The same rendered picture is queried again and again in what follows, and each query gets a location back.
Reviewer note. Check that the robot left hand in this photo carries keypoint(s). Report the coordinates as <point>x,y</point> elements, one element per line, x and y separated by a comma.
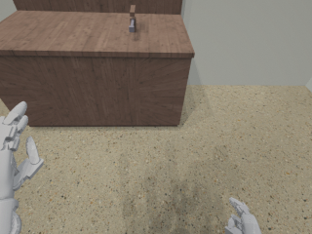
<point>11,127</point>

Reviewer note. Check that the counter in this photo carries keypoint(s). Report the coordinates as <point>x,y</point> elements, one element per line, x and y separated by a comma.
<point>76,64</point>

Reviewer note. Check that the robot left forearm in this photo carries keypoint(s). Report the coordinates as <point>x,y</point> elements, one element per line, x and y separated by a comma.
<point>10,222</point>

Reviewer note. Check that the robot right hand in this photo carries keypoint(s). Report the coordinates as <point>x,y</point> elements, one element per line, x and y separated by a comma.
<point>246,223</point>

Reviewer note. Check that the tap lever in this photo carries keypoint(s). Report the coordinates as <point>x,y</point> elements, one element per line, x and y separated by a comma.
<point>131,27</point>

